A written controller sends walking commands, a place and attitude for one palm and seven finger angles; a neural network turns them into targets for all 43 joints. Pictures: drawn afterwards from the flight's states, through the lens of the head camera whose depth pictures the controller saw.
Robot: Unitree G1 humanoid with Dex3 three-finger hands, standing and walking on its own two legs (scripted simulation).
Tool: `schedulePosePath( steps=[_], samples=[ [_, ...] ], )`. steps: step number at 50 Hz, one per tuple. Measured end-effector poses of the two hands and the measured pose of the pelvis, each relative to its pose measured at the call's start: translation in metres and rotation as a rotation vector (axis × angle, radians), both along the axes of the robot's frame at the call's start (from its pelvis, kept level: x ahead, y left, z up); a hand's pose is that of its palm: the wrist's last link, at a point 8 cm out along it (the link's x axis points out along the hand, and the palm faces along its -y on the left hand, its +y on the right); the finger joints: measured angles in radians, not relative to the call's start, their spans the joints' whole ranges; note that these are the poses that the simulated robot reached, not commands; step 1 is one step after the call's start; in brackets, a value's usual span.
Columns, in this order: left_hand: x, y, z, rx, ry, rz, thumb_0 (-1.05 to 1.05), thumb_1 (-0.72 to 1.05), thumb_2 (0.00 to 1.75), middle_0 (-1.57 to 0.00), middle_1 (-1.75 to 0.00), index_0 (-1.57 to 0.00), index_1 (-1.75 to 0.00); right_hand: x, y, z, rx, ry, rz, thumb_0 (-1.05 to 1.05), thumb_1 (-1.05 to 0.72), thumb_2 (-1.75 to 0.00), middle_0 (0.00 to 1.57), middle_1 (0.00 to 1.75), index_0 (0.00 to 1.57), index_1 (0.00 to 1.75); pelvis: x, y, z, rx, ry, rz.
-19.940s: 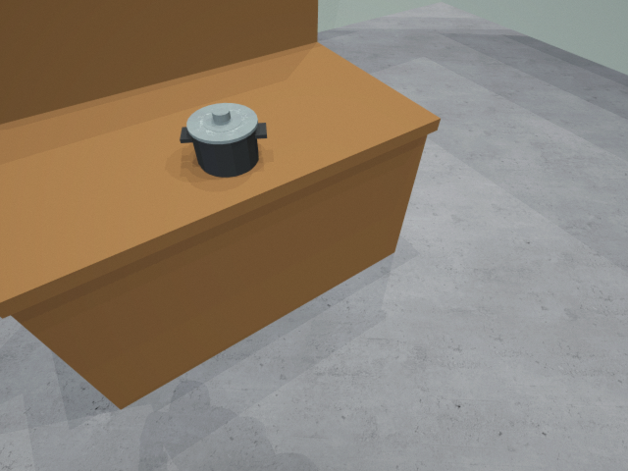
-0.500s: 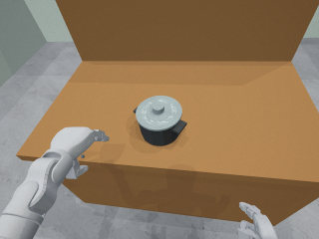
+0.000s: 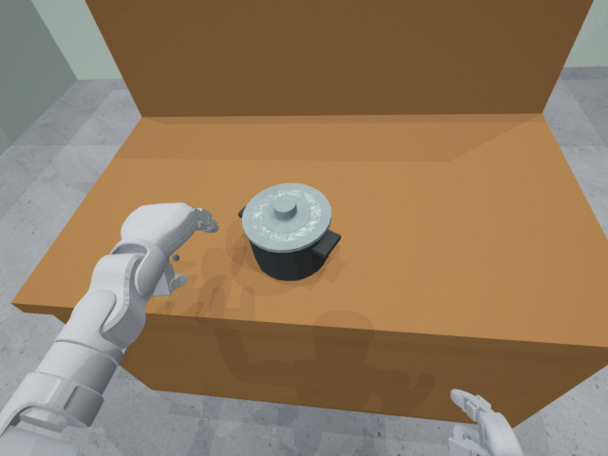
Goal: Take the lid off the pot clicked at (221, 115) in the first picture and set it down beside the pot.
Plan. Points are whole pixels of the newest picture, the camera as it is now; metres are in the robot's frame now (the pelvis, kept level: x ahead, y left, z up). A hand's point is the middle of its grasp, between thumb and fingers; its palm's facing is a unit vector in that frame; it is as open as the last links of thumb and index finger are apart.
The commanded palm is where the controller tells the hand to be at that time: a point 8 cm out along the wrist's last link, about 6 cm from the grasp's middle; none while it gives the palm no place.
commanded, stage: move the open hand above the knob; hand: left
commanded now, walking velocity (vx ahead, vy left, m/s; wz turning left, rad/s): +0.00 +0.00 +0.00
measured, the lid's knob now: (285, 207) +0.51 +0.08 +0.00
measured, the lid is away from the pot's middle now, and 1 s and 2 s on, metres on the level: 0.00 0.00 0.00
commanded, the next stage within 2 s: lower the open fingers around the knob in 1.90 s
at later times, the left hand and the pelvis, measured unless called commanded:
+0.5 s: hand (228, 222) +0.41 +0.14 +0.08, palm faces -0.26 -0.02 -0.96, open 10.2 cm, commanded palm +0.41 +0.13 +0.14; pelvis +0.01 -0.01 +0.00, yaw -1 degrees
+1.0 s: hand (269, 198) +0.47 +0.09 +0.07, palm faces -0.34 -0.02 -0.94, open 10.3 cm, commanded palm +0.48 +0.09 +0.14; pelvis +0.01 +0.00 -0.01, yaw -2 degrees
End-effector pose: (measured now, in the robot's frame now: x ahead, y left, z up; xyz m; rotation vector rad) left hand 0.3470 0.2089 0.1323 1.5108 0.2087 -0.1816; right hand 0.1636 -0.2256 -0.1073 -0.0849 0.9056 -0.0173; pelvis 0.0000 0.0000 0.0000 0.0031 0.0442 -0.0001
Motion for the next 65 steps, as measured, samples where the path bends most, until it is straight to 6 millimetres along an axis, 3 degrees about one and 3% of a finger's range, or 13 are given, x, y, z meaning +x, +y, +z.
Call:
schedulePosePath(
  steps=[3,6,13,20,27,33,36,41,48,53,60,65],
  samples=[
    [0.004,-0.019,-0.010,0.004,0.055,-0.037,0.00,-0.26,1.32,-0.81,-0.08,-0.81,-0.08,-0.003,-0.005,-0.002,-0.004,0.014,-0.011,0.01,-0.90,-0.89,0.20,0.30,0.20,0.30,0.001,-0.001,0.000,0.001,0.004,0.001],
    [0.008,-0.039,-0.004,0.010,0.040,-0.139,0.00,-0.26,1.32,-0.81,-0.08,-0.81,-0.08,-0.005,-0.010,-0.003,-0.025,0.014,-0.027,0.01,-0.90,-0.89,0.20,0.30,0.20,0.30,0.003,-0.002,-0.001,0.002,0.001,-0.003],
    [0.041,-0.031,0.002,0.000,0.014,-0.043,0.00,-0.26,1.32,-0.81,-0.08,-0.82,-0.08,-0.018,-0.020,-0.006,-0.027,0.056,-0.066,0.01,-0.91,-0.89,0.20,0.30,0.20,0.30,0.005,-0.007,-0.001,0.006,0.018,-0.011],
    [0.046,-0.059,-0.006,0.006,0.051,-0.124,0.00,-0.26,1.32,-0.81,-0.08,-0.81,-0.08,-0.023,-0.025,-0.012,-0.034,0.092,-0.079,0.01,-0.91,-0.89,0.20,0.30,0.20,0.30,0.008,-0.005,-0.002,0.005,0.028,-0.009],
    [0.067,-0.065,0.007,0.002,-0.001,-0.099,0.00,-0.26,1.32,-0.81,-0.08,-0.82,-0.08,-0.029,-0.022,-0.013,-0.027,0.107,-0.094,0.01,-0.91,-0.89,0.20,0.30,0.20,0.30,0.008,-0.005,-0.003,0.007,0.043,-0.010],
    [0.077,-0.078,-0.006,0.026,0.059,-0.080,0.00,-0.26,1.32,-0.81,-0.08,-0.81,-0.08,-0.035,-0.017,-0.018,-0.013,0.136,-0.100,0.01,-0.91,-0.89,0.20,0.30,0.20,0.30,0.006,-0.003,-0.004,0.006,0.056,-0.013],
    [0.083,-0.088,-0.003,0.021,0.061,-0.112,0.00,-0.26,1.32,-0.81,-0.08,-0.82,-0.08,-0.040,-0.017,-0.019,-0.026,0.142,-0.114,0.01,-0.91,-0.89,0.20,0.30,0.20,0.30,0.006,-0.002,-0.004,0.006,0.059,-0.014],
    [0.101,-0.099,0.012,0.011,0.020,-0.115,0.00,-0.26,1.32,-0.81,-0.08,-0.82,-0.08,-0.054,-0.017,-0.022,-0.037,0.170,-0.139,0.01,-0.91,-0.89,0.20,0.30,0.20,0.30,0.007,-0.001,-0.004,0.008,0.072,-0.019],
    [0.116,-0.112,-0.002,0.025,0.089,-0.081,0.00,-0.26,1.32,-0.81,-0.08,-0.81,-0.08,-0.084,-0.023,-0.027,-0.053,0.242,-0.181,0.01,-0.91,-0.89,0.20,0.30,0.20,0.30,0.006,0.001,-0.005,0.008,0.094,-0.030],
    [0.131,-0.124,0.004,0.007,0.070,-0.115,0.00,-0.26,1.32,-0.81,-0.08,-0.82,-0.08,-0.107,-0.028,-0.028,-0.090,0.275,-0.232,0.01,-0.91,-0.89,0.20,0.30,0.20,0.30,0.007,0.002,-0.005,0.007,0.109,-0.038],
    [0.146,-0.118,0.003,0.013,0.074,-0.043,0.00,-0.26,1.32,-0.81,-0.08,-0.81,-0.08,-0.136,-0.031,-0.027,-0.096,0.339,-0.268,0.01,-0.91,-0.89,0.20,0.30,0.20,0.30,0.011,0.002,-0.005,0.008,0.135,-0.057],
    [0.141,-0.117,-0.003,-0.007,0.105,-0.077,0.00,-0.26,1.32,-0.81,-0.08,-0.81,-0.08,-0.137,-0.030,-0.027,-0.099,0.341,-0.271,0.01,-0.91,-0.89,0.20,0.30,0.20,0.30,0.014,0.003,-0.004,0.004,0.132,-0.052]
  ],
)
